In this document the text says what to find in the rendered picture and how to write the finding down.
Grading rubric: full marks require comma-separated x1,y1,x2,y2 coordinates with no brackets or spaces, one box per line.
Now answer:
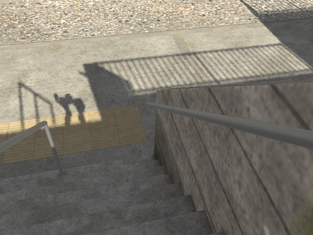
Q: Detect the stairs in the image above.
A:
0,154,225,235

